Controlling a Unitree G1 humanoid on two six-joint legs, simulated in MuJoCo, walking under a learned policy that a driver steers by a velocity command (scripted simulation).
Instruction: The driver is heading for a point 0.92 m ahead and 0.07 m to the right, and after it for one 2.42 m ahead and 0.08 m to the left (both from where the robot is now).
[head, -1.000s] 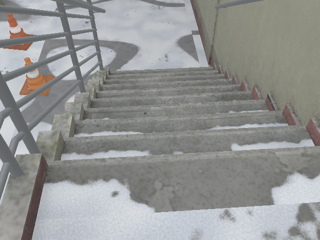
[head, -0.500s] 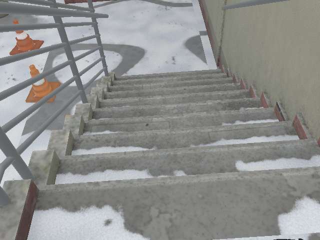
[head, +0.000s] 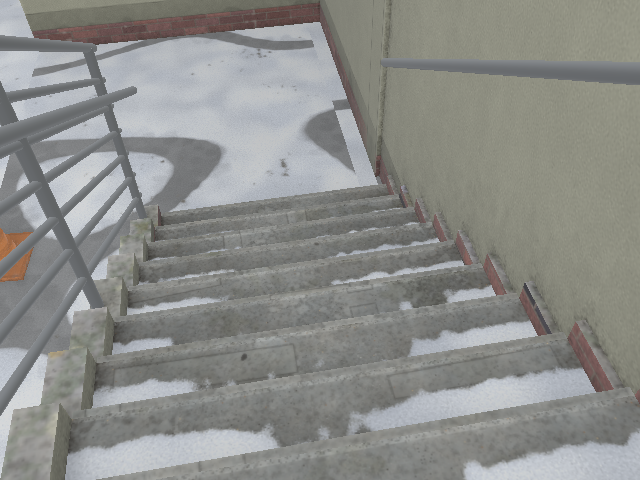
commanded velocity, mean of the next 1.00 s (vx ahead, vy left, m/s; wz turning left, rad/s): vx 1.00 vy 0.00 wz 0.00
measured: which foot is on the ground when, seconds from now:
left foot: down 0.00-0.20, up 0.22-0.58, down 0.60-0.94, up 0.96-1.00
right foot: up 0.00-0.16, down 0.18-0.60, up 0.62-0.92, down 0.94-1.00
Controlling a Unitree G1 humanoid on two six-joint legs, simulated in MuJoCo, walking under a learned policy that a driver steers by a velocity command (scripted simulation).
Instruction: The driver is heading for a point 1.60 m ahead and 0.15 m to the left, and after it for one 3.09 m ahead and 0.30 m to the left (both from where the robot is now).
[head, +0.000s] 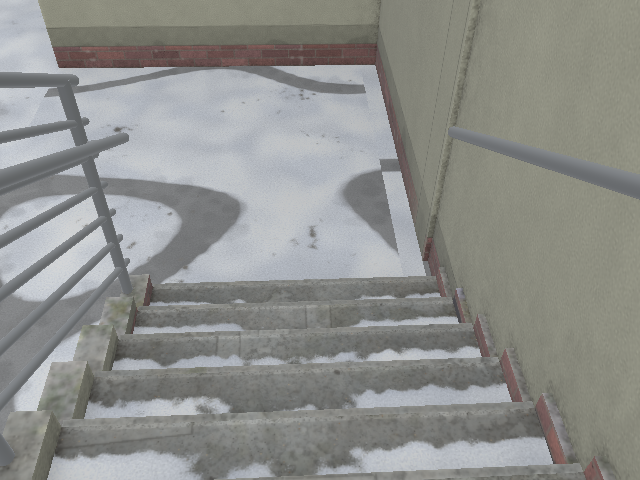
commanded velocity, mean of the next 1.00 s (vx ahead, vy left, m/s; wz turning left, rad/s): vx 1.00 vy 0.00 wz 0.00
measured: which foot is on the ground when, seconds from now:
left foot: up 0.00-0.28, down 0.30-0.66, up 0.68-1.00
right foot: down 0.00-0.30, up 0.32-0.64, down 0.66-1.00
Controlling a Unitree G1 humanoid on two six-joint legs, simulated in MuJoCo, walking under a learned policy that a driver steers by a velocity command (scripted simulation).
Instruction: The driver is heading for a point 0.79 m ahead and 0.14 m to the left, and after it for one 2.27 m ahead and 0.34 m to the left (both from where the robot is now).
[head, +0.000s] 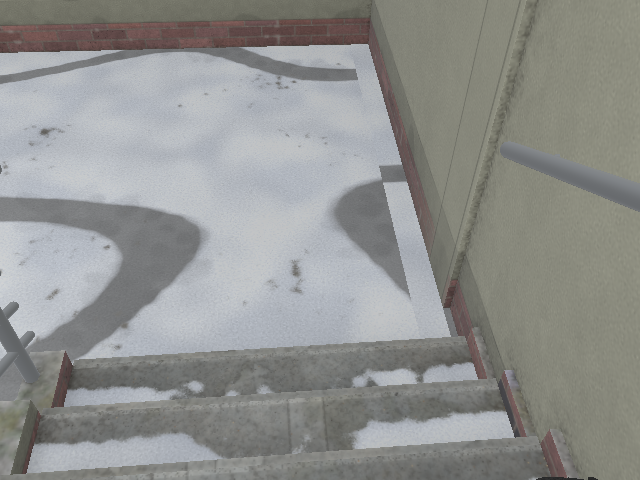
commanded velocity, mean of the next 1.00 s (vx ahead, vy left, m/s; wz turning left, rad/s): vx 0.47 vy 0.00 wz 0.00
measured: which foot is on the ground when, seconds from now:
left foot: up 0.00-0.00, down 0.02-0.32, up 0.34-0.76, down 0.78-1.00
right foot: down 0.00-0.00, up 0.02-0.30, down 0.32-0.76, up 0.78-1.00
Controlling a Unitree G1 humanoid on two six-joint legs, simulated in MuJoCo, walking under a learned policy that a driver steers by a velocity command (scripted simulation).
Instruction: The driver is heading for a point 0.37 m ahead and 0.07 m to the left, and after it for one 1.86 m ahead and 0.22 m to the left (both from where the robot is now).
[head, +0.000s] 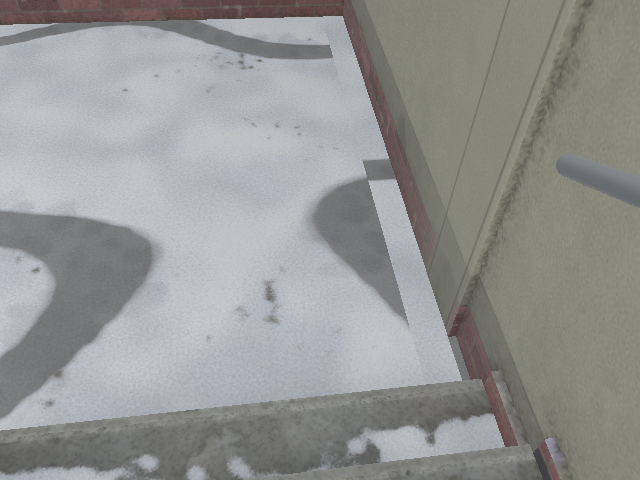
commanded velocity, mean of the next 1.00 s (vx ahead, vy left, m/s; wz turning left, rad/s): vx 0.42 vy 0.00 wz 0.00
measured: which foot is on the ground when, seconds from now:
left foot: down 0.00-0.24, up 0.26-0.56, down 0.58-1.00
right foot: up 0.00-0.22, down 0.24-0.58, up 0.60-0.90, down 0.92-1.00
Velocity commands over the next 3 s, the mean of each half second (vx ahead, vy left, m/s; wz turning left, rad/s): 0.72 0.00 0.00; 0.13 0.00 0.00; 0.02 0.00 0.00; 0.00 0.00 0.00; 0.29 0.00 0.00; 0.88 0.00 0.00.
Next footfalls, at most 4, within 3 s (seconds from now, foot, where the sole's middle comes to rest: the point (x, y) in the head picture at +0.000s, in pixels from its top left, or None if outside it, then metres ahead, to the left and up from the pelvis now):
0.24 right None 0.26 -0.17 -0.90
0.58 left None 0.51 0.04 -1.06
0.92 right None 0.58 -0.22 -1.06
2.82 left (292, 426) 0.84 0.02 -1.22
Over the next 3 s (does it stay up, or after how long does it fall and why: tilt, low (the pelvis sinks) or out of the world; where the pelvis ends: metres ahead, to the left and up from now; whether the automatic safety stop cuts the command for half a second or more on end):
stays up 0.91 -0.08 -0.52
